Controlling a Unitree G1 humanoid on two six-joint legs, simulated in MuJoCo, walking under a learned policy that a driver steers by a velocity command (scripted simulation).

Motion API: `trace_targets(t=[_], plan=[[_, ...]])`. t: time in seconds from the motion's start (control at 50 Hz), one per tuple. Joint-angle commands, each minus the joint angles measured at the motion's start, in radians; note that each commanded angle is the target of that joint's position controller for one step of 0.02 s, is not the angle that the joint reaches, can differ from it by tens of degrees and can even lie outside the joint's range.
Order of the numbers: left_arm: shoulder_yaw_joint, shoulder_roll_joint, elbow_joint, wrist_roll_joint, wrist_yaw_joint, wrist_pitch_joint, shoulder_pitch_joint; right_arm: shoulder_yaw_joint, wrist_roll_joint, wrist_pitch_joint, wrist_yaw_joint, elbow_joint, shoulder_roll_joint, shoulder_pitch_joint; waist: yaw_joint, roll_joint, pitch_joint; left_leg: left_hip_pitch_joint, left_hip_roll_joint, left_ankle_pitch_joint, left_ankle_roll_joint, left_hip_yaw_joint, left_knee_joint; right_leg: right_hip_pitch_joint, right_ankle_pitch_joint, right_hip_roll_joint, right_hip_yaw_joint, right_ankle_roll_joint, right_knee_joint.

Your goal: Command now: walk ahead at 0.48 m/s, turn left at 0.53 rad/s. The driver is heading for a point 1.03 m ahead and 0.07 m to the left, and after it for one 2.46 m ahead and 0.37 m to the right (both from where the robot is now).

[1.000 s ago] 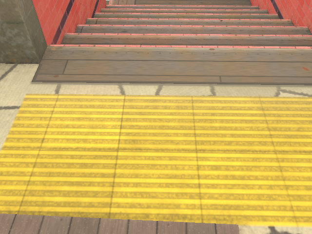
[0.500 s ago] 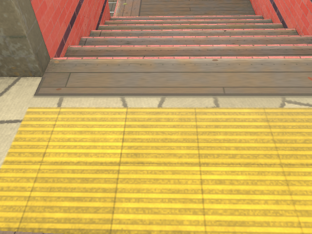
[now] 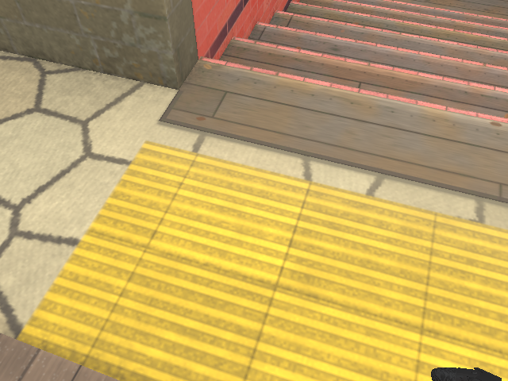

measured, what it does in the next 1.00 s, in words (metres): walks ahead: right foot, then left foot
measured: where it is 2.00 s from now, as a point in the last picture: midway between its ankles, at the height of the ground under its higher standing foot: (222, 205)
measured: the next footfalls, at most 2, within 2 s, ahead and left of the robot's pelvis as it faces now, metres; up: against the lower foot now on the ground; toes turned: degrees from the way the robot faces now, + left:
right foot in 0.38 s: +0.44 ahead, -0.10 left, +0.00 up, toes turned +13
left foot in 0.94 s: +0.62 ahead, +0.22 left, +0.00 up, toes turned +14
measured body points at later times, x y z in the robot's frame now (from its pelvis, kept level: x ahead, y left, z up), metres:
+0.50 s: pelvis +0.30 -0.02 +0.01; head +0.33 -0.02 +0.46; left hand +0.39 +0.27 -0.09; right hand +0.40 -0.28 -0.12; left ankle +0.12 +0.07 -0.60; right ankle +0.40 -0.11 -0.72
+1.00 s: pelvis +0.53 +0.10 +0.01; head +0.55 +0.12 +0.46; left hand +0.44 +0.36 -0.14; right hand +0.79 -0.08 -0.07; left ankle +0.58 +0.21 -0.72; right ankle +0.42 -0.09 -0.66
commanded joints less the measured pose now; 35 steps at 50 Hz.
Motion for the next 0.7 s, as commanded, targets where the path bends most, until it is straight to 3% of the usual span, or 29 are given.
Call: trace_targets(t=[0.02, 0.04, 0.06, 0.08, 0.12, 0.14, 0.18, 0.2, 0.22, 0.24, 0.26, 0.28, 0.32, 0.34, 0.38, 0.4, 0.42, 0.44, 0.46, 0.48, 0.5, 0.52, 0.54, 0.58, 0.62, 0.64, 0.66, 0.68, 0.7], plan=[[0.026, 0.142, -0.173, -0.055, -0.015, -0.092, -0.155, -0.057, -0.022, -0.001, -0.028, 0.07, -0.178, 0.397, -0.172, 0.085, -0.239, 0.786, 0.375, 0.32, 0.289, -0.594, -0.277, -0.765, -0.009, 0.014, 0.161, -0.023, 0.49], [0.028, 0.136, -0.184, -0.039, -0.007, -0.091, -0.182, -0.045, -0.009, -0.014, -0.025, 0.041, -0.146, 0.285, -0.106, -0.006, -0.125, 0.584, 0.309, 0.284, 0.232, -0.483, -0.313, -0.721, 0.059, -0.029, 0.148, -0.024, 0.384], [0.039, 0.141, -0.183, -0.016, 0.0, -0.078, -0.177, -0.033, -0.01, -0.019, -0.026, 0.016, -0.113, 0.209, -0.061, -0.007, -0.061, 0.426, 0.269, 0.259, 0.208, -0.42, -0.349, -0.661, 0.095, -0.047, 0.138, -0.015, 0.315], [0.04, 0.124, -0.188, -0.009, -0.002, -0.061, -0.152, -0.025, -0.019, -0.018, -0.031, 0.003, -0.101, 0.188, -0.028, 0.025, -0.03, 0.31, 0.246, 0.249, 0.21, -0.393, -0.393, -0.597, 0.098, -0.049, 0.129, -0.001, 0.331], [0.031, 0.078, -0.224, 0.002, -0.005, -0.036, -0.147, -0.023, -0.015, -0.014, -0.042, 0.007, -0.116, 0.189, 0.01, 0.071, 0.005, 0.178, 0.23, 0.245, 0.211, -0.353, -0.432, -0.615, 0.088, -0.047, 0.098, 0.027, 0.368], [0.027, 0.089, -0.266, 0.014, -0.007, -0.034, -0.192, -0.025, -0.006, -0.012, -0.048, -0.001, -0.132, 0.172, 0.025, 0.043, 0.026, 0.088, 0.188, 0.195, 0.187, -0.302, -0.449, -0.592, 0.156, -0.062, 0.097, 0.031, 0.204], [0.007, 0.053, -0.305, 0.037, -0.006, -0.04, -0.306, -0.041, -0.009, -0.012, -0.066, -0.023, -0.181, 0.18, -0.004, 0.035, 0.034, -0.063, 0.094, 0.255, 0.15, -0.201, -0.451, -0.406, 0.326, 0.005, 0.016, 0.05, -0.131], [0.012, 0.061, -0.297, 0.037, -0.008, -0.045, -0.305, -0.049, -0.026, -0.02, -0.064, -0.031, -0.201, 0.209, -0.016, 0.078, -0.024, -0.041, 0.106, 0.334, 0.151, -0.221, -0.423, -0.343, 0.388, 0.041, -0.007, 0.055, -0.103], [0.019, 0.085, -0.304, 0.019, -0.009, -0.051, -0.317, -0.05, -0.018, -0.024, -0.064, -0.024, -0.197, 0.242, -0.027, 0.087, -0.041, 0.045, 0.132, 0.338, 0.147, -0.252, -0.389, -0.384, 0.473, 0.026, 0.057, 0.051, -0.164], [0.022, 0.11, -0.313, -0.001, -0.009, -0.052, -0.348, -0.05, 0.005, -0.028, -0.066, -0.017, -0.188, 0.269, -0.047, 0.065, -0.027, 0.092, 0.132, 0.265, 0.133, -0.245, -0.391, -0.404, 0.534, 0.032, 0.066, 0.047, -0.33], [0.018, 0.103, -0.334, -0.007, -0.008, -0.053, -0.413, -0.049, 0.023, -0.029, -0.069, 0.004, -0.182, 0.321, -0.079, 0.075, -0.011, 0.151, 0.156, 0.184, 0.111, -0.288, -0.402, -0.392, 0.593, 0.033, 0.093, 0.048, -0.46], [0.022, 0.108, -0.344, -0.01, -0.009, -0.052, -0.444, -0.047, 0.023, -0.025, -0.073, 0.023, -0.177, 0.358, -0.089, 0.079, -0.009, 0.226, 0.189, 0.16, 0.099, -0.326, -0.399, -0.392, 0.605, 0.04, 0.106, 0.046, -0.519], [0.035, 0.144, -0.333, -0.021, -0.014, -0.052, -0.392, -0.05, 0.003, -0.021, -0.075, 0.032, -0.179, 0.363, -0.061, 0.128, -0.016, 0.354, 0.243, 0.237, 0.083, -0.352, -0.341, -0.386, 0.55, 0.029, 0.137, 0.016, -0.548], [0.045, 0.168, -0.321, -0.017, -0.018, -0.056, -0.356, -0.053, -0.004, -0.018, -0.074, 0.032, -0.174, 0.366, -0.048, 0.135, -0.031, 0.397, 0.253, 0.317, 0.075, -0.357, -0.295, -0.356, 0.506, 0.035, 0.128, -0.008, -0.547], [0.071, 0.214, -0.283, 0.001, -0.02, -0.06, -0.201, -0.042, -0.024, -0.011, -0.064, 0.022, -0.151, 0.368, 0.03, 0.117, -0.147, 0.401, 0.176, 0.525, 0.037, -0.313, -0.042, -0.123, 0.456, 0.064, 0.079, -0.072, -0.555], [0.077, 0.257, -0.271, 0.019, -0.019, -0.058, -0.047, -0.021, -0.034, -0.004, -0.062, 0.003, -0.102, 0.389, 0.084, 0.024, -0.304, 0.244, 0.102, 0.324, 0.005, -0.255, 0.262, 0.154, 0.459, -0.094, 0.246, -0.142, -0.496], [0.101, 0.337, -0.216, 0.025, -0.035, -0.048, 0.05, 0.011, -0.004, -0.021, -0.052, 0.009, 0.019, 0.595, 0.001, -0.341, -0.448, -0.141, -0.069, -0.296, -0.072, -0.196, 0.656, 0.502, 0.257, -0.339, 0.769, -0.344, -0.621], [0.079, 0.229, -0.206, 0.003, -0.045, -0.046, 0.068, -0.004, 0.027, -0.028, -0.051, 0.034, -0.088, 0.557, 0.055, -0.251, -0.412, -0.293, -0.032, -0.337, -0.062, -0.283, 0.795, 0.49, -0.045, -0.339, 0.921, -0.338, -0.741], [0.06, 0.164, -0.218, -0.004, -0.045, -0.044, -0.013, -0.025, 0.033, -0.03, -0.053, -0.006, -0.171, 0.387, 0.077, -0.131, -0.215, -0.361, 0.018, -0.265, -0.052, -0.255, 0.843, 0.337, -0.072, -0.287, 0.734, -0.278, -0.749], [0.051, 0.156, -0.234, 0.006, -0.044, -0.038, -0.098, -0.021, 0.017, -0.035, -0.058, -0.046, -0.169, 0.285, 0.054, -0.043, -0.131, -0.341, 0.068, -0.174, -0.044, -0.216, 0.808, 0.182, 0.035, -0.243, 0.599, -0.246, -0.762], [0.043, 0.139, -0.237, 0.012, -0.045, -0.035, -0.145, -0.021, 0.002, -0.039, -0.06, -0.065, -0.157, 0.242, 0.024, -0.04, -0.063, -0.324, 0.103, -0.125, -0.046, -0.201, 0.723, 0.069, 0.147, -0.198, 0.506, -0.239, -0.78], [0.033, 0.107, -0.242, 0.018, -0.039, -0.033, -0.185, -0.025, 0.006, -0.041, -0.056, -0.058, -0.144, 0.27, -0.014, -0.075, -0.039, -0.307, 0.108, -0.061, -0.05, -0.209, 0.732, 0.07, 0.252, -0.16, 0.42, -0.23, -0.787], [0.034, 0.098, -0.222, 0.018, -0.041, -0.036, -0.128, -0.019, 0.008, -0.045, -0.057, -0.07, -0.126, 0.241, 0.011, -0.073, -0.039, -0.288, 0.096, -0.063, -0.057, -0.195, 0.686, 0.107, 0.381, -0.124, 0.395, -0.22, -0.787], [0.036, 0.097, -0.16, 0.01, -0.041, -0.04, -0.008, -0.005, -0.007, -0.043, -0.059, -0.099, -0.071, 0.22, 0.005, -0.07, -0.084, -0.282, 0.089, -0.109, -0.074, -0.174, 0.554, 0.188, 0.599, -0.112, 0.356, -0.227, -0.75], [0.042, 0.128, -0.147, -0.002, -0.032, -0.025, 0.003, 0.015, -0.006, -0.026, -0.057, -0.128, -0.026, 0.179, 0.003, -0.075, -0.086, -0.293, 0.081, -0.301, -0.092, -0.118, 0.398, 0.19, 0.544, -0.139, 0.342, -0.245, -0.766], [0.046, 0.149, -0.141, 0.005, -0.033, -0.023, 0.027, 0.02, -0.01, -0.022, -0.055, -0.136, -0.022, 0.142, 0.017, -0.077, -0.097, -0.273, 0.081, -0.315, -0.09, -0.089, 0.404, 0.171, 0.585, -0.168, 0.365, -0.257, -0.764], [0.052, 0.175, -0.14, 0.001, -0.032, -0.022, 0.026, 0.021, -0.008, -0.023, -0.051, -0.147, -0.025, 0.115, 0.017, -0.074, -0.097, -0.254, 0.087, -0.267, -0.091, -0.071, 0.357, 0.137, 0.571, -0.169, 0.354, -0.26, -0.779], [0.059, 0.19, -0.121, -0.003, -0.031, -0.026, 0.076, 0.018, -0.012, -0.032, -0.049, -0.165, -0.035, 0.086, 0.027, -0.117, -0.117, -0.321, 0.109, -0.206, -0.087, -0.093, 0.436, 0.194, 0.596, -0.223, 0.415, -0.275, -0.768], [0.055, 0.174, -0.118, -0.008, -0.026, -0.03, 0.095, 0.01, 0.001, -0.042, -0.044, -0.171, -0.063, 0.066, 0.035, -0.103, -0.109, -0.37, 0.134, -0.117, -0.082, -0.118, 0.41, 0.218, 0.549, -0.222, 0.409, -0.268, -0.781]])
